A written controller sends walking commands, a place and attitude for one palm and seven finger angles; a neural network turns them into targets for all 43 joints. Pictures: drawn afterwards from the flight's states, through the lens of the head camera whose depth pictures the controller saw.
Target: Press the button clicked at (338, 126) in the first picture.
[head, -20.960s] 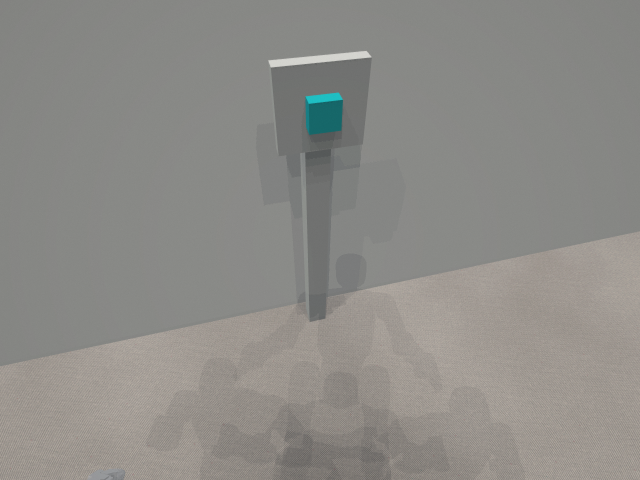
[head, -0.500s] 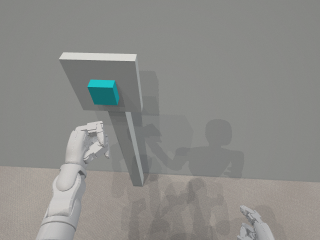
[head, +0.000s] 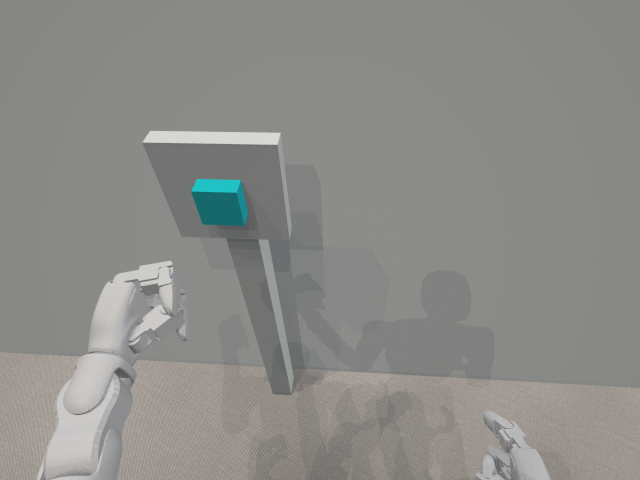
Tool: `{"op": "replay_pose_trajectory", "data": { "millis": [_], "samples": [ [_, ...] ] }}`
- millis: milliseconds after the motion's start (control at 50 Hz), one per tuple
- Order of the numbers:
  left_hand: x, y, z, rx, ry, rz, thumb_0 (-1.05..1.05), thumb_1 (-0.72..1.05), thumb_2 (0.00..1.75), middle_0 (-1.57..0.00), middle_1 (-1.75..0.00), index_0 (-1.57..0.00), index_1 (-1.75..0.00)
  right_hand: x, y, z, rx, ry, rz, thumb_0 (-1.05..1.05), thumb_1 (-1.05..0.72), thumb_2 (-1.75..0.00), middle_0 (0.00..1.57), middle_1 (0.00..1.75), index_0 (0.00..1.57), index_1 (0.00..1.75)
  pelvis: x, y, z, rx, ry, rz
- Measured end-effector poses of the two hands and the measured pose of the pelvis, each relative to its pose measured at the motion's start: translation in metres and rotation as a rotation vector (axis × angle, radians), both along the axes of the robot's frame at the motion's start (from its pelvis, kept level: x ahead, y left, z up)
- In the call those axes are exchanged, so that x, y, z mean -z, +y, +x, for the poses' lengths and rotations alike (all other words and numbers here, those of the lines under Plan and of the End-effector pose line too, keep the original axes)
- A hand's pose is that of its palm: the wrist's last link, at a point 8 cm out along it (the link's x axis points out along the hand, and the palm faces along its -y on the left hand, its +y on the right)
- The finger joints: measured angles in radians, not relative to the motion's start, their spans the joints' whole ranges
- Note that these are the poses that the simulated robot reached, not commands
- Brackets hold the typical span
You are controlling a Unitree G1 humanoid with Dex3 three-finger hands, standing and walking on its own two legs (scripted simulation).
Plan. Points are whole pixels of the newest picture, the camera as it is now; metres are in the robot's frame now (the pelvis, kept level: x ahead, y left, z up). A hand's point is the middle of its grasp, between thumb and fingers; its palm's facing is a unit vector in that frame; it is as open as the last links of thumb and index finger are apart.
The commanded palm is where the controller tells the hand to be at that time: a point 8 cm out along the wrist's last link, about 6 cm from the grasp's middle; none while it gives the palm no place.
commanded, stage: draw the hand back to the body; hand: left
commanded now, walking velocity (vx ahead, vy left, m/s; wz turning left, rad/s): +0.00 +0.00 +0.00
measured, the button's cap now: (221, 201) +0.48 +0.18 +0.10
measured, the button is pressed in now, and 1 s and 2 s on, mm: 0 0 0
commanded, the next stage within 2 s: step back with the hand held close in 1.06 s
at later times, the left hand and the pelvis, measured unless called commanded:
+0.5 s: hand (101, 340) +0.22 +0.23 +0.14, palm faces +0.31 -0.89 -0.33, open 3.1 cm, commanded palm +0.17 +0.28 +0.16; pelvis +0.01 +0.02 +0.02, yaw +0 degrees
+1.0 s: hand (33, 365) +0.18 +0.26 +0.17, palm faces +0.43 -0.82 -0.38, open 3.1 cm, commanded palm +0.13 +0.30 +0.19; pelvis +0.00 +0.02 +0.02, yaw +0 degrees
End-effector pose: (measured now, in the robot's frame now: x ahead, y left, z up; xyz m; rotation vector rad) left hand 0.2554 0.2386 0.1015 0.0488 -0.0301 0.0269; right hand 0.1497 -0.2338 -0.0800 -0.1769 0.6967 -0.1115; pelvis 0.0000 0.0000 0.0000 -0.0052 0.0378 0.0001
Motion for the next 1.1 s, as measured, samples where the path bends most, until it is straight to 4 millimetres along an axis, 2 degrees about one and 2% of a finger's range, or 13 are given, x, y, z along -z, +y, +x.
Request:
{"op": "replay_pose_trajectory", "data": {
  "millis": [100, 180, 260, 540, 840, 1100],
  "samples": [
    [-0.011, 0.005, -0.015, 0.009, -0.009, -0.001, 0.02, 0.90, 0.90, -1.30, -1.50, -1.30, -1.50, -0.011, 0.005, 0.011, -0.020, -0.069, -0.002, 0.02, -0.91, -0.90, 0.20, 0.30, 0.20, 0.30, -0.002, 0.002, -0.002, -0.005, -0.021, -0.002],
    [-0.022, 0.010, -0.029, -0.093, 0.002, 0.139, 0.02, 0.90, 0.90, -1.30, -1.50, -1.30, -1.50, -0.020, 0.011, 0.018, -0.030, -0.091, -0.016, 0.02, -0.91, -0.90, 0.20, 0.30, 0.20, 0.30, -0.008, 0.003, -0.002, 0.001, -0.055, -0.002],
    [-0.028, 0.016, -0.045, -0.183, 0.007, 0.206, 0.02, 0.90, 0.90, -1.30, -1.50, -1.30, -1.50, -0.024, 0.017, 0.022, -0.045, -0.080, -0.023, 0.01, -0.91, -0.90, 0.20, 0.30, 0.20, 0.30, -0.013, 0.006, -0.001, 0.003, -0.080, -0.002],
    [-0.063, 0.035, -0.079, -0.293, -0.066, 0.314, 0.02, 0.89, 0.90, -1.30, -1.50, -1.30, -1.50, -0.021, 0.038, 0.028, -0.080, -0.041, 0.003, 0.02, -0.91, -0.90, 0.20, 0.30, 0.20, 0.30, -0.018, 0.017, 0.008, 0.006, -0.121, -0.005],
    [-0.093, 0.056, -0.116, -0.385, -0.136, 0.412, 0.02, 0.89, 0.90, -1.30, -1.50, -1.30, -1.50, -0.023, 0.037, 0.031, -0.078, -0.064, -0.003, 0.02, -0.91, -0.90, 0.20, 0.30, 0.20, 0.30, -0.017, 0.018, 0.008, 0.007, -0.132, -0.009],
    [-0.088, 0.050, -0.120, -0.384, -0.134, 0.390, 0.02, 0.89, 0.90, -1.30, -1.50, -1.30, -1.50, -0.024, 0.034, 0.024, -0.075, -0.068, -0.011, 0.02, -0.91, -0.90, 0.20, 0.30, 0.20, 0.30, -0.018, 0.014, 0.001, 0.007, -0.140, -0.009]
  ]
}}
